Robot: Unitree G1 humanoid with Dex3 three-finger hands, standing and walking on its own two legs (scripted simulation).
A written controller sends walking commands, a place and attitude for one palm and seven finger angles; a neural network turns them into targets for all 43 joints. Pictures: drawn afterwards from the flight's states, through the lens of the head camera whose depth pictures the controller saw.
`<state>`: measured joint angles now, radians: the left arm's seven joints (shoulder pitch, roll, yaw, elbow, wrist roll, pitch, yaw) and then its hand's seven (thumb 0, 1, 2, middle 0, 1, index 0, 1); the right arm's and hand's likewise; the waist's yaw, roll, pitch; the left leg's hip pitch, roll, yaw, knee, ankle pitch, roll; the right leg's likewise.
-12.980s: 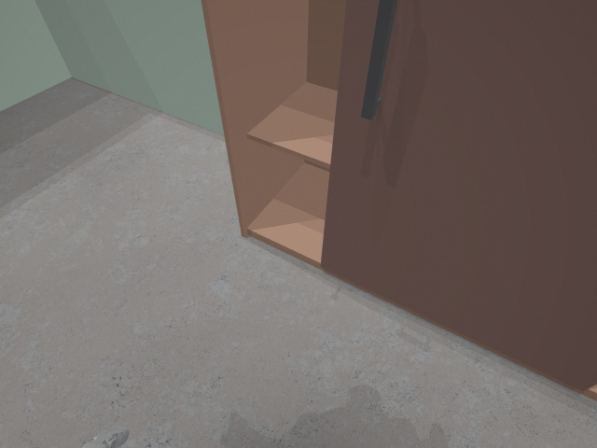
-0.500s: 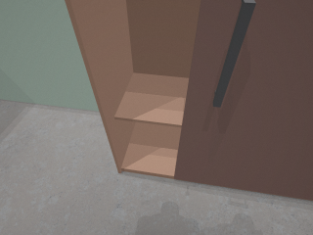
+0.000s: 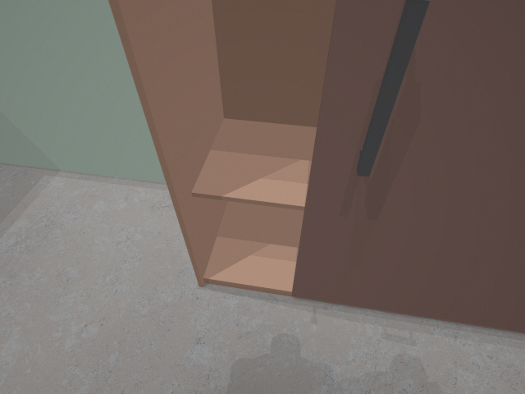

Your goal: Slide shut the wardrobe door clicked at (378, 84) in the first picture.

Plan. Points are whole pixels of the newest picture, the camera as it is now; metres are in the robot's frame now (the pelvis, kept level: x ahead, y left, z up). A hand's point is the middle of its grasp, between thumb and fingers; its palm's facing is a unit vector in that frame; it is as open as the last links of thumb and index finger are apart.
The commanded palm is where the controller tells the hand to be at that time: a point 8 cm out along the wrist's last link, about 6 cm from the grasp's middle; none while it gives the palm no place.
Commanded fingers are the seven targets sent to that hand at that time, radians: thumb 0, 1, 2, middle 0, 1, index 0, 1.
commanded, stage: look again from close up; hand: right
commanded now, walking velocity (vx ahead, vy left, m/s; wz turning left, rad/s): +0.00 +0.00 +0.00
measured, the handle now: (383, 96) +0.57 -0.19 +0.18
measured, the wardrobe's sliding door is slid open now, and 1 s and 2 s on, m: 0.37 0.37 0.37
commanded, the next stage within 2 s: shuffle to correct the standing spot in 0.52 s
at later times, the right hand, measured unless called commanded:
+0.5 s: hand out of the picture -0.03 -0.15 -0.18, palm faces +0.05 +0.99 -0.13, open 7.4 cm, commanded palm none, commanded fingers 0.00 -0.90 -0.90 0.20 0.30 0.20 0.30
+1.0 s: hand out of the picture -0.02 -0.17 -0.20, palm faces +0.19 +0.97 -0.12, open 7.4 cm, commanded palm none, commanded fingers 0.00 -0.90 -0.90 0.20 0.30 0.20 0.30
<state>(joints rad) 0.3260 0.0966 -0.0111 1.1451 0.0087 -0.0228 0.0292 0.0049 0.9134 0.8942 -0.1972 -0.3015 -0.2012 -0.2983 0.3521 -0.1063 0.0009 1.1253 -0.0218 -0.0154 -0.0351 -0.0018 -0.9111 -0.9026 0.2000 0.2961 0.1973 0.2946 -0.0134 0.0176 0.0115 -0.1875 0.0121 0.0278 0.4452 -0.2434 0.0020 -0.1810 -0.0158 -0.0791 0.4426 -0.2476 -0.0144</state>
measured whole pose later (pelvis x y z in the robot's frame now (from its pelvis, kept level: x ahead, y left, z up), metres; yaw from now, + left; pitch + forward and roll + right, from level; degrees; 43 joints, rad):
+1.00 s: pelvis +0.05 -0.02 -0.02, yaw -6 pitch +0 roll +2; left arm 0.37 0.11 0.01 1.11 0.02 -0.01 0.00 0.01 0.91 0.89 -0.20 -0.30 -0.20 -0.30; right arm 0.43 -0.13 -0.05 1.10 -0.04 -0.04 -0.03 0.00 -0.91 -0.90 0.20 0.30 0.20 0.29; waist -0.02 0.03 0.00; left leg -0.16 0.04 0.12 0.57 -0.41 -0.02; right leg -0.31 -0.03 -0.08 0.70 -0.44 -0.05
